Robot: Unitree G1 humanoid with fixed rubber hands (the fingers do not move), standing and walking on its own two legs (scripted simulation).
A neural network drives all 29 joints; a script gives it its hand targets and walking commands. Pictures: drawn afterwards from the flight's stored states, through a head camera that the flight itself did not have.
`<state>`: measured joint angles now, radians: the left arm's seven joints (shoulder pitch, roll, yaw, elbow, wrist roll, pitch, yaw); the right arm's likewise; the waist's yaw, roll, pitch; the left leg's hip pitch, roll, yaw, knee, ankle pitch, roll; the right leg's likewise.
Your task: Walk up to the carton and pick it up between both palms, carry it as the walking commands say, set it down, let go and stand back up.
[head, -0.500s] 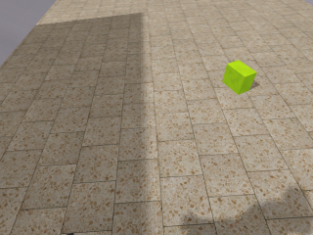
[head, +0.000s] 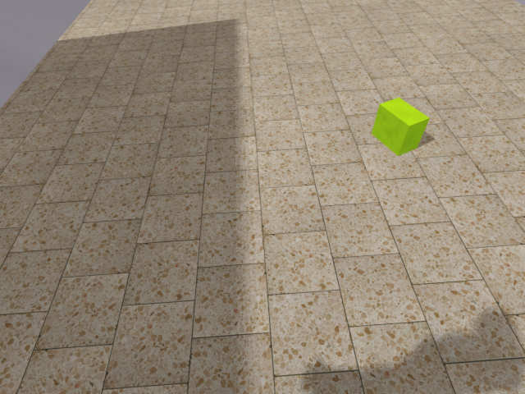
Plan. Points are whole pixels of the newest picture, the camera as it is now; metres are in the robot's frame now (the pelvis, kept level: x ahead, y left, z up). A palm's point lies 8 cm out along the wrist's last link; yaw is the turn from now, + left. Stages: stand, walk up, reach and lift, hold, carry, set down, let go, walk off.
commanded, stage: stand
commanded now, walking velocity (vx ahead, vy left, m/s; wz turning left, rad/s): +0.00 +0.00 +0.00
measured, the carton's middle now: (398, 126) +1.59 -0.72 -0.68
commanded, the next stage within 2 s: walk up in 0.22 s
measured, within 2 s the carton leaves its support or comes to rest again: neither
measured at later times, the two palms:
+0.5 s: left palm out of the picture +0.09 +0.29 -0.12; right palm out of the picture +0.08 -0.29 -0.12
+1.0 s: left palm (160, 307) +0.29 +0.22 -0.09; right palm out of the picture +0.19 -0.40 -0.12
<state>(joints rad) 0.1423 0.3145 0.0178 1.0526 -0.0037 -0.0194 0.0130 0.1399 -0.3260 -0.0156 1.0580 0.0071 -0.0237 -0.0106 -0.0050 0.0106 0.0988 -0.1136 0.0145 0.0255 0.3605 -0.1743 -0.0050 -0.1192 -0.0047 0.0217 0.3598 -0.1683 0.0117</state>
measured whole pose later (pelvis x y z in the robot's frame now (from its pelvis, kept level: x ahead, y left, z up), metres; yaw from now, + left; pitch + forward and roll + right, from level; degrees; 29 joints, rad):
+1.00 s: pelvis +0.15 -0.08 -0.03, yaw -15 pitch -4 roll -2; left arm 0.36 0.40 0.07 0.68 0.04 -0.05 -0.02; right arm 0.27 -0.44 -0.04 0.67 -0.04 -0.04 0.07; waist 0.04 0.11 0.07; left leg -0.49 0.08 0.03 0.90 -0.42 0.02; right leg -0.23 0.05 -0.02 0.68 -0.38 -0.03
